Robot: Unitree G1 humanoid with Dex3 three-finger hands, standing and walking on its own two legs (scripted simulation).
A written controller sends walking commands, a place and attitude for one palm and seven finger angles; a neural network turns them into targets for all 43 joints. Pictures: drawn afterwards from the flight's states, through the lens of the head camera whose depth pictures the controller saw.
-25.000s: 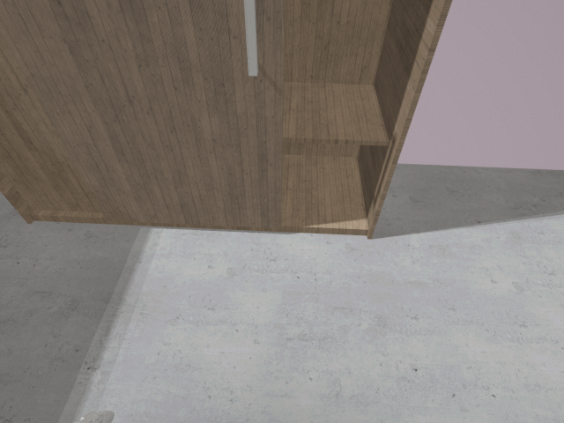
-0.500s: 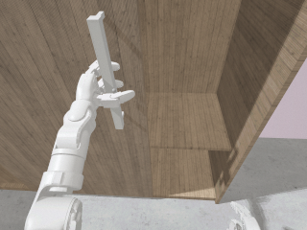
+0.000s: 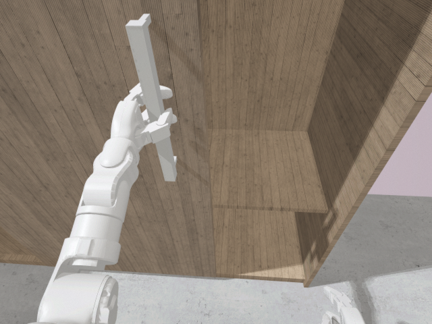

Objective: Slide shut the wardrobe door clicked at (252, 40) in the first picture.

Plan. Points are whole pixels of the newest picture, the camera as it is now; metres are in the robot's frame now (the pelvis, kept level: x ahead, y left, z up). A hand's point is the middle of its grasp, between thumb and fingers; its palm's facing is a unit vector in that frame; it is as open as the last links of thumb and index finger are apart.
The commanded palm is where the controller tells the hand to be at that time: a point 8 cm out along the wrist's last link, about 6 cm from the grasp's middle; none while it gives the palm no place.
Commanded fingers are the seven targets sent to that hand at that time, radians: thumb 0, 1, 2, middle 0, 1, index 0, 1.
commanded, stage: grip the handle and tug to test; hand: left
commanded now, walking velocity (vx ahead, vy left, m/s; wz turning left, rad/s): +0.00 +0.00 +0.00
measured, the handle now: (160, 112) +0.45 +0.14 +0.19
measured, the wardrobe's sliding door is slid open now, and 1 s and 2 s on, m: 0.40 0.40 0.33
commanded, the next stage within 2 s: tug the door sideways, standing still in 0.52 s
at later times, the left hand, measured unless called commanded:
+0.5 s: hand (165, 126) +0.40 +0.11 +0.20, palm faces +0.00 -1.00 -0.01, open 6.0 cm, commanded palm +0.35 +0.17 +0.19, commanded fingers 0.00 0.90 0.90 -0.45 -1.40 -0.45 -1.40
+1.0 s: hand (166, 126) +0.40 +0.11 +0.20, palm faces +0.05 -1.00 -0.02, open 6.0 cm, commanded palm +0.37 +0.12 +0.19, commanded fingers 0.00 0.90 0.90 -0.45 -1.40 -0.45 -1.40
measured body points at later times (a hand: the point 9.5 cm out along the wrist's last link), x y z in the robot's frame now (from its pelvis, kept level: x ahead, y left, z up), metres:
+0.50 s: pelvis +0.01 +0.00 +0.00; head +0.00 -0.02 +0.45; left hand +0.39 +0.17 +0.20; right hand +0.16 -0.24 -0.09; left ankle -0.03 +0.11 -0.74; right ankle +0.00 -0.11 -0.74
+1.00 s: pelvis +0.03 +0.01 +0.00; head +0.02 -0.01 +0.45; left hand +0.39 +0.16 +0.20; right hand +0.24 -0.20 -0.09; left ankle -0.03 +0.12 -0.74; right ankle +0.00 -0.11 -0.74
